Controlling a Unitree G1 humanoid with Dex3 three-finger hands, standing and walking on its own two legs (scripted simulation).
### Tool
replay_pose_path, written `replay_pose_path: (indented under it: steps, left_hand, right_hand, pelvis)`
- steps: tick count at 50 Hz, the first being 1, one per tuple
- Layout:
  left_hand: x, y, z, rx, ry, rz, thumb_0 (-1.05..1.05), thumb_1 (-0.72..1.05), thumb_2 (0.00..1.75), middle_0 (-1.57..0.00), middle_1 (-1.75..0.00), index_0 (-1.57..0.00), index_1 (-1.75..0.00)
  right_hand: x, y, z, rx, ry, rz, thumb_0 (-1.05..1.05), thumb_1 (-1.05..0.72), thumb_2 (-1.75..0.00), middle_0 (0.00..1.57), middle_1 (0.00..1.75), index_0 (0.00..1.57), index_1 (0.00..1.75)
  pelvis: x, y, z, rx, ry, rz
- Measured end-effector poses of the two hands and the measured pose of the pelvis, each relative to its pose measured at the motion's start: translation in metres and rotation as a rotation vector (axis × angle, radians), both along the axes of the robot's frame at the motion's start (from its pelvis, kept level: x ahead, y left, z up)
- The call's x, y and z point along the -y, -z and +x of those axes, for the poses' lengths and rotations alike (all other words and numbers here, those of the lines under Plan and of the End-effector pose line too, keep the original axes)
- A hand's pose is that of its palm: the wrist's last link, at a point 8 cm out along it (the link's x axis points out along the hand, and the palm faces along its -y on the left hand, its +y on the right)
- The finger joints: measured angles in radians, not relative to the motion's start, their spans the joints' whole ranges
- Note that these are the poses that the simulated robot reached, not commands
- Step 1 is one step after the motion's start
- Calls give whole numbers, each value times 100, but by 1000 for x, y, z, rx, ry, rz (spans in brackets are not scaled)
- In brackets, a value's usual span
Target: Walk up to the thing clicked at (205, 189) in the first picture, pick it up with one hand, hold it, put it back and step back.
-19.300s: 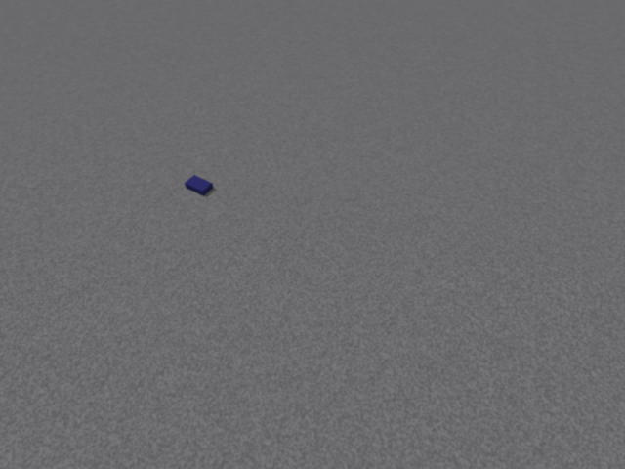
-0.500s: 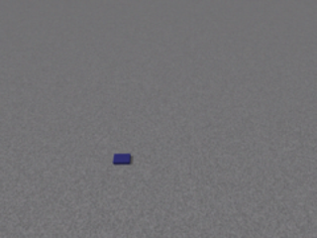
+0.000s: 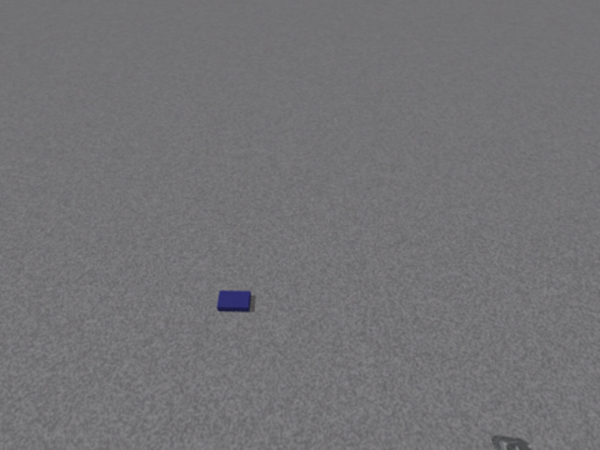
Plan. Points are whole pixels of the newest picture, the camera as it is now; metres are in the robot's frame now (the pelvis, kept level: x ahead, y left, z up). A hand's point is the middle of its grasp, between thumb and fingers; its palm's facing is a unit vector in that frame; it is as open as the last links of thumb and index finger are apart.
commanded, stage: walk up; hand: left
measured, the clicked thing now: (234, 301) +0.74 +0.24 -0.75
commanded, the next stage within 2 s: stand in 0.14 s
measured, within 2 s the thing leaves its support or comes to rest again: neither
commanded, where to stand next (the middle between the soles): +0.35 -0.02 m, yaw +0 degrees
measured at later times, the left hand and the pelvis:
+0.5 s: hand out of the picture +0.07 +0.25 -0.14, palm faces -0.03 -0.94 -0.33, open 7.4 cm; pelvis -0.01 +0.00 +0.01, yaw -1 degrees
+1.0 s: hand out of the picture +0.04 +0.25 -0.15, palm faces -0.05 -0.94 -0.33, open 7.4 cm; pelvis -0.03 +0.00 +0.01, yaw -1 degrees
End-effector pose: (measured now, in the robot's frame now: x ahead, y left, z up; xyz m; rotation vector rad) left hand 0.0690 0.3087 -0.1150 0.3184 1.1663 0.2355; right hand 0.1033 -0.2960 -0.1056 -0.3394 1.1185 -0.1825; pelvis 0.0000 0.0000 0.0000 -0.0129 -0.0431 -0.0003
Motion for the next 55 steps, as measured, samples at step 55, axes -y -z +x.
replay_pose_path:
  steps: [55]
  left_hand:
    - [16,-7,-29,-81,46,-30,1,90,90,-20,-30,-20,-30]
  right_hand:
    - [5,0,-80,-124,75,15,1,-90,-89,21,30,20,30]
  pelvis:
    - [2,-14,-27,9,22,8]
